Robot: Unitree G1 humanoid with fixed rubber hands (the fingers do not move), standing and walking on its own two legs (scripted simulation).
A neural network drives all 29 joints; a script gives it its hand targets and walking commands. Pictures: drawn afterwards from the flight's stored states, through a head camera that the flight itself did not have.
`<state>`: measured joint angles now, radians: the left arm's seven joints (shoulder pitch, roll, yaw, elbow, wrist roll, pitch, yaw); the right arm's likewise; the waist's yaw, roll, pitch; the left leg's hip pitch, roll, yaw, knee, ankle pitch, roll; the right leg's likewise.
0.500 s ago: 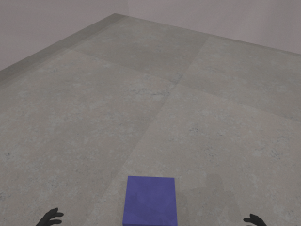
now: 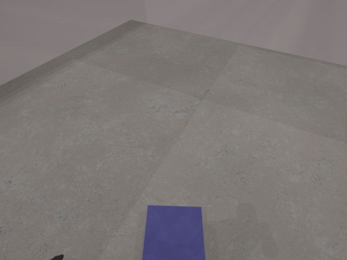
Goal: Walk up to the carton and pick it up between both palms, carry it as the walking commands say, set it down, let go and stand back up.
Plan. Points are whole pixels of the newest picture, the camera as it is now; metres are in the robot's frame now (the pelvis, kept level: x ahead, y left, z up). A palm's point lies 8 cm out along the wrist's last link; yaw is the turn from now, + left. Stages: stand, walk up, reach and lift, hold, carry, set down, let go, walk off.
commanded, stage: stand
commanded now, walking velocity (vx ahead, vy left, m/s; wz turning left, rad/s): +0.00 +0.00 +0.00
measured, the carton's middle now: (173, 236) +0.43 -0.01 -0.70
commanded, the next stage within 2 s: none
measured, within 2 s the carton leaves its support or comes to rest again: neither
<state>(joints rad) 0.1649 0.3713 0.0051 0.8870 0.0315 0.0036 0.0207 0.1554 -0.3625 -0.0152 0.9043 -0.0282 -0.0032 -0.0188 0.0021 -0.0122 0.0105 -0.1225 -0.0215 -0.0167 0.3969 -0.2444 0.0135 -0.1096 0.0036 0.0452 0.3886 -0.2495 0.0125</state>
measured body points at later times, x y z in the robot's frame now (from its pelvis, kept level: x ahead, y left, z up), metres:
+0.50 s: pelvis -0.02 +0.00 +0.00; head -0.02 +0.01 +0.45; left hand +0.08 +0.31 -0.12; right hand +0.09 -0.31 -0.11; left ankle -0.02 +0.11 -0.74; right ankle -0.02 -0.13 -0.74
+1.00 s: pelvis -0.02 +0.00 +0.00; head -0.02 +0.01 +0.45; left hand +0.07 +0.32 -0.12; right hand +0.09 -0.31 -0.11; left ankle -0.02 +0.11 -0.74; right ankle -0.02 -0.13 -0.74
